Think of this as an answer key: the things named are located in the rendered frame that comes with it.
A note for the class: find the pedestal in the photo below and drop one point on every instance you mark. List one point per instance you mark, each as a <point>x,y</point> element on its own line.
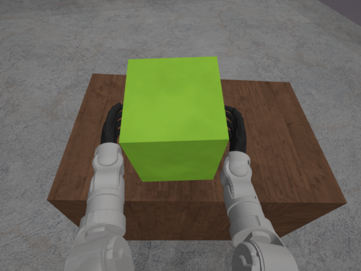
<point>290,174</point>

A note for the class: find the left robot hand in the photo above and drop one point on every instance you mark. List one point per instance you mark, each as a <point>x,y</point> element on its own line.
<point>110,131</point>

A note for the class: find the left robot forearm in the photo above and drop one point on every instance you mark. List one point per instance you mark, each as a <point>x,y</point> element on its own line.
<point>105,202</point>

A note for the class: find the robot left upper arm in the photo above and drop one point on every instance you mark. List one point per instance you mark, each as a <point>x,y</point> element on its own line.
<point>108,253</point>

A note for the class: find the right robot hand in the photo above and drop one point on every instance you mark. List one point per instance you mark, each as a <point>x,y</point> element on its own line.
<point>237,135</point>

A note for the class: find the carton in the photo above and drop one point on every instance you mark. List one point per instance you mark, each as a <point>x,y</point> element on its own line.
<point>173,125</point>

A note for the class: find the right robot forearm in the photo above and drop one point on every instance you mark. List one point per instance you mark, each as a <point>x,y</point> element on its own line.
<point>242,205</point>

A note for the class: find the robot right upper arm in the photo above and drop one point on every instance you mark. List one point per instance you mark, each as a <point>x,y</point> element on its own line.
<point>259,256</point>

